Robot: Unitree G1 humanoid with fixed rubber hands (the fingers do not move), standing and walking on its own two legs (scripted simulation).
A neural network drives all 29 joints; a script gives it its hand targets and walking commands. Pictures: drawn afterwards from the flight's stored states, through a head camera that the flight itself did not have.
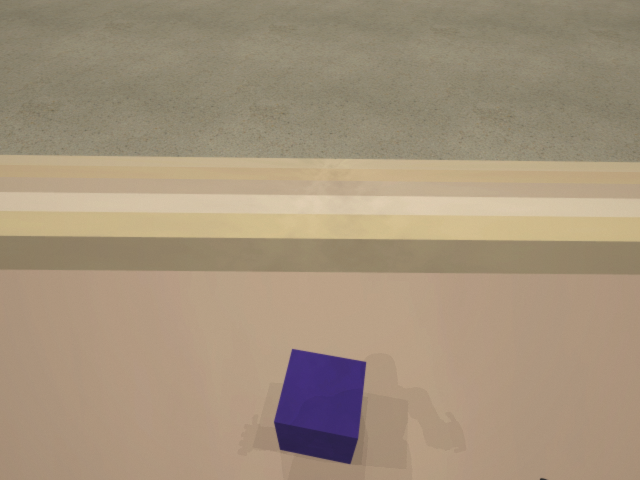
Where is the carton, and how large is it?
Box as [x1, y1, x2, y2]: [274, 349, 365, 463]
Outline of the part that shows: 292,349 274,420 280,449 350,463 358,434 365,362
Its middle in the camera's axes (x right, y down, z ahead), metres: +0.01 +0.47 +1.10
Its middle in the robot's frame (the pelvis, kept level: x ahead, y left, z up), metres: +0.45 -0.02 -0.66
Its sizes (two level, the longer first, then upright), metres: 0.210 0.200 0.250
